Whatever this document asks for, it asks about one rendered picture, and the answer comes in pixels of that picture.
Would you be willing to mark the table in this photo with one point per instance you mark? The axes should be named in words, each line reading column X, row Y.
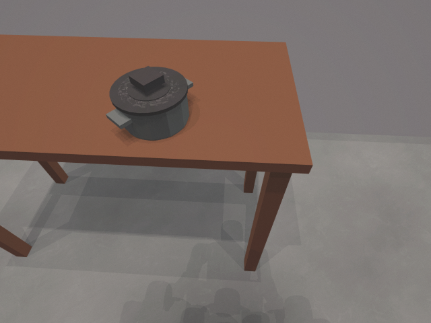
column 244, row 113

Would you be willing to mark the pot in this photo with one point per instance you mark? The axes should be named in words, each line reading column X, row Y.
column 156, row 127

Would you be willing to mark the knob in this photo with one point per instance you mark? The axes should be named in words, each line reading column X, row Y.
column 146, row 79

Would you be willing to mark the lid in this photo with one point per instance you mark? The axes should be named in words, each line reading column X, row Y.
column 131, row 100

